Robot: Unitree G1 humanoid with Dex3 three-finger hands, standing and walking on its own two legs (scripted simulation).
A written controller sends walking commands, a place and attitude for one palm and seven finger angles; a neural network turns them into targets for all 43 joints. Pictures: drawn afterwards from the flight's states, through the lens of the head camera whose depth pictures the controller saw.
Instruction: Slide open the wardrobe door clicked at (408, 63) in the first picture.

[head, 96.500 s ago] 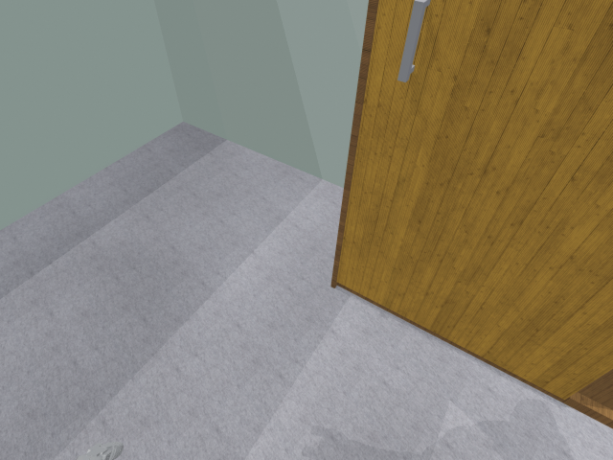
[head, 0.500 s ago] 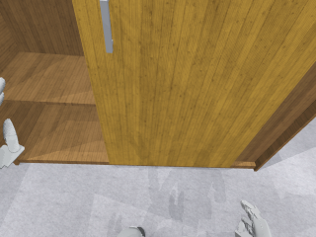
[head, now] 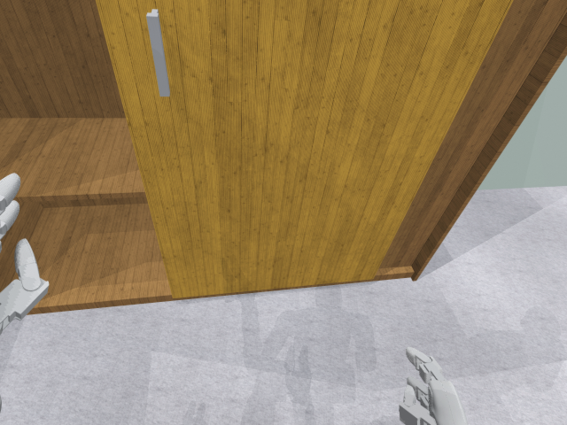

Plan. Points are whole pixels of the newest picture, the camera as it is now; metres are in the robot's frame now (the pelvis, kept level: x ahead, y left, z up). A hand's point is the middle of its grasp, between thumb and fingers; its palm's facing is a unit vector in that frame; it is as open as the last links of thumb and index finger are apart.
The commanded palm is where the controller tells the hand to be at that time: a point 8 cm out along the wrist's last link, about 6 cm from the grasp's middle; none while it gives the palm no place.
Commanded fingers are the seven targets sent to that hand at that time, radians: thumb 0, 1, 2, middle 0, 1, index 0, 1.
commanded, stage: stop stepping back and stand still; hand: left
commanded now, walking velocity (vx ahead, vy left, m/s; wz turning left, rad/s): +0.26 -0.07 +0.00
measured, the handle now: (160, 53) +0.70 +0.27 +0.20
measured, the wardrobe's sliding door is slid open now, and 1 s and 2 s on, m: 0.59 0.59 0.59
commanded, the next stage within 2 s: let the arm hang, fingers relaxed in 1.72 s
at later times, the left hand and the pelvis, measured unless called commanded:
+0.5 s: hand out of the picture +0.13 +0.28 +0.15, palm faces +0.45 -0.74 -0.51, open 7.4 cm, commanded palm +0.07 +0.31 +0.17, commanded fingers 0.00 0.90 0.90 -0.20 -0.30 -0.20 -0.30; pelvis -0.06 +0.01 -0.03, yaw +2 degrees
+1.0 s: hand out of the picture +0.17 +0.31 +0.15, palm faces +0.46 -0.76 -0.46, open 7.4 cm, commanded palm +0.10 +0.35 +0.17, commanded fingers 0.00 0.90 0.90 -0.20 -0.30 -0.20 -0.30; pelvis -0.02 +0.04 -0.01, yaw +3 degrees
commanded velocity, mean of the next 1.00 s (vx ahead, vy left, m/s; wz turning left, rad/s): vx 0.10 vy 0.00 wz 0.00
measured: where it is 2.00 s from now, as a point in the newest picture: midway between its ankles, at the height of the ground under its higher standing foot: outside the picture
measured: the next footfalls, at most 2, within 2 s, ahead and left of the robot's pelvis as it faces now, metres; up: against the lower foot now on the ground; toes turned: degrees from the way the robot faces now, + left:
right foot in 0.08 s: +0.02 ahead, -0.04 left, +0.00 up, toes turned -3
left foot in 0.34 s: -0.04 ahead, +0.19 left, +0.00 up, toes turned +6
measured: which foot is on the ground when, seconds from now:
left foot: down 0.00-0.06, up 0.08-0.32, down 0.34-0.48, up 0.50-0.78, down 0.80-1.00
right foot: up 0.00-0.06, down 0.08-1.00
